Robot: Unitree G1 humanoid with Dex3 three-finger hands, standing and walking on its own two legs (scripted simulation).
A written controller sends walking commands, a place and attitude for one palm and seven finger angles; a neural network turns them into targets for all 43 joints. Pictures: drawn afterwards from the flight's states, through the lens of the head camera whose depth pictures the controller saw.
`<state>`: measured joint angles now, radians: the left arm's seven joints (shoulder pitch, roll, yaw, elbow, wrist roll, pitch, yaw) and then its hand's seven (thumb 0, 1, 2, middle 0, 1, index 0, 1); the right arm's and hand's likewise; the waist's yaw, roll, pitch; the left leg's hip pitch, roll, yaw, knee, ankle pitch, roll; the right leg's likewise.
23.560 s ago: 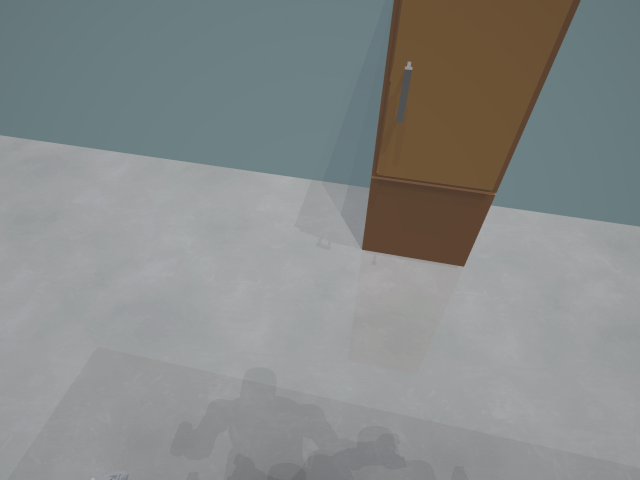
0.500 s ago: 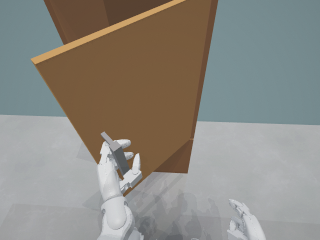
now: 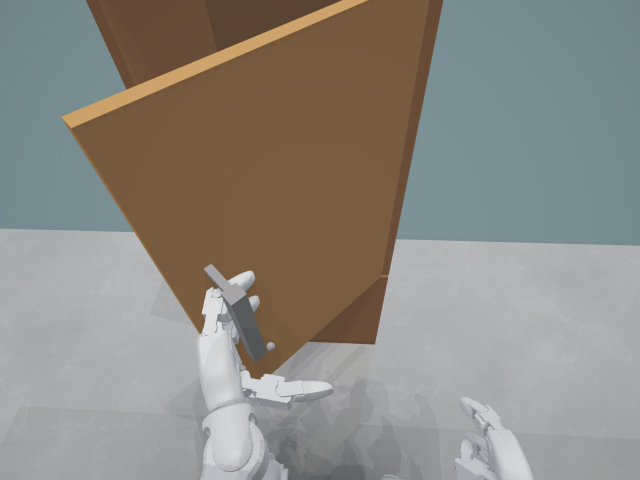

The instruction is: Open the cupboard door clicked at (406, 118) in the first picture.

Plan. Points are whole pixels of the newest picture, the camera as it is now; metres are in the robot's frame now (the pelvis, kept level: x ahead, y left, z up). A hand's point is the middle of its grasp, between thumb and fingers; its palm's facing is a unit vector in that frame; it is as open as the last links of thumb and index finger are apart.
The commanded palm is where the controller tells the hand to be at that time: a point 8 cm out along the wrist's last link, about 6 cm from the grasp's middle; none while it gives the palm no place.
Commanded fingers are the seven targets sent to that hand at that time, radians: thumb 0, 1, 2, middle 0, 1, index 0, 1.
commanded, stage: open thumb and fingers to let go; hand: left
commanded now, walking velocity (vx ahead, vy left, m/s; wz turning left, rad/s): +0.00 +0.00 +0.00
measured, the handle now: (236, 315) +0.31 +0.12 +0.05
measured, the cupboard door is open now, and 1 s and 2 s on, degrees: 47 50 49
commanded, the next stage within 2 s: slide the hand sideways off the handle in 0.08 s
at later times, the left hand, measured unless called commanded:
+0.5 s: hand (265, 387) +0.22 +0.07 +0.05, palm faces -0.10 -0.99 +0.05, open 16.2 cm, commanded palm +0.20 +0.13 +0.04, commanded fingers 0.00 -0.50 0.30 -0.15 -0.30 -0.15 -0.30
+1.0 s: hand (224, 421) +0.19 +0.11 +0.05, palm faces -0.07 -1.00 +0.00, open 16.1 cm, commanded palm +0.16 +0.18 +0.04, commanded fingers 0.00 -0.50 0.30 -0.15 -0.30 -0.15 -0.30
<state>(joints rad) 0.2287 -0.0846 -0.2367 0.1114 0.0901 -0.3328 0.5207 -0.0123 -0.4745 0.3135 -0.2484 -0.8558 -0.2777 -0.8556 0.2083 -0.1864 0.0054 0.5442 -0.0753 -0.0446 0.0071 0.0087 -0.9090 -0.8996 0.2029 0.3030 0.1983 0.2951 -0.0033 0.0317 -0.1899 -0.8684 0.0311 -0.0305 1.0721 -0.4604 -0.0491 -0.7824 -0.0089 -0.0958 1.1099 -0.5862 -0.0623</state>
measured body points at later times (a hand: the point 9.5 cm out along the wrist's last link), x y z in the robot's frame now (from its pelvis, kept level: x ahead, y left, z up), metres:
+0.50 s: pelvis -0.01 +0.03 -0.01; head +0.04 +0.02 +0.43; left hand +0.22 +0.13 +0.05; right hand +0.16 -0.20 -0.10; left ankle +0.03 +0.15 -0.66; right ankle -0.02 -0.08 -0.66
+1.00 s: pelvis -0.02 +0.03 -0.02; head +0.04 +0.02 +0.43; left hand +0.19 +0.17 +0.05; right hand +0.17 -0.19 -0.09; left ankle +0.03 +0.15 -0.66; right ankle -0.02 -0.08 -0.66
